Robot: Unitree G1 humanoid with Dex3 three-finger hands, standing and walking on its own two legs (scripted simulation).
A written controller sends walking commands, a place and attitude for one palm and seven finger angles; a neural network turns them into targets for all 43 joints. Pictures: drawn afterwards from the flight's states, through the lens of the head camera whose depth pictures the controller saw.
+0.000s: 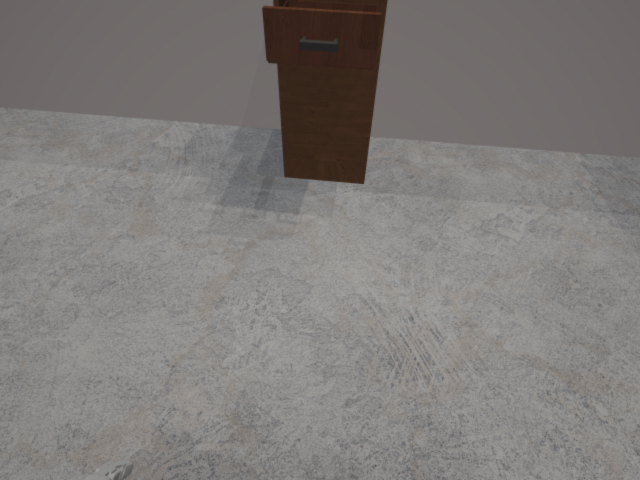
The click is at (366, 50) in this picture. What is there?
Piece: drawer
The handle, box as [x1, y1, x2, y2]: [299, 36, 337, 51]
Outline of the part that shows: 299,41 299,49 336,51 337,49 336,38 333,41 307,40 303,36 303,38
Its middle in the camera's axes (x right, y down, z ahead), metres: -0.01 -0.61 +1.20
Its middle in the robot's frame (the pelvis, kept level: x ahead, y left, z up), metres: +1.31 +0.07 +0.02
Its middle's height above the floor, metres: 0.79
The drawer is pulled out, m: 0.28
